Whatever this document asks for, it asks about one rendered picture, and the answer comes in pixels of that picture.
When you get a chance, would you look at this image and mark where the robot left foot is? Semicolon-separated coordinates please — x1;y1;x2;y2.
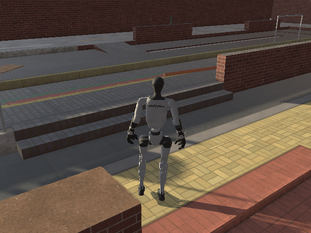
138;186;145;196

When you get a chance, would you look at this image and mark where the robot left upper arm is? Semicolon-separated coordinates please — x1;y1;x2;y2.
133;97;147;124

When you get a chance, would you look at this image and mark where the right robot hand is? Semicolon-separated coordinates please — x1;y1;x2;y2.
174;138;186;150

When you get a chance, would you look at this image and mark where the robot left forearm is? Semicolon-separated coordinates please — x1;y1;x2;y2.
128;116;137;135

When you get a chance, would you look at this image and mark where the left robot hand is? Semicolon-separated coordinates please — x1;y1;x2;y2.
126;134;138;144

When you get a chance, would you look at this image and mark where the robot right forearm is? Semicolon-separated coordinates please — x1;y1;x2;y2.
175;119;185;139

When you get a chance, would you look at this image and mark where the robot right upper arm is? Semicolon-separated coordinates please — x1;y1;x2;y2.
167;99;180;126

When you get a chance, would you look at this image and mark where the robot left thigh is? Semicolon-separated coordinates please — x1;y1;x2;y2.
139;134;149;164

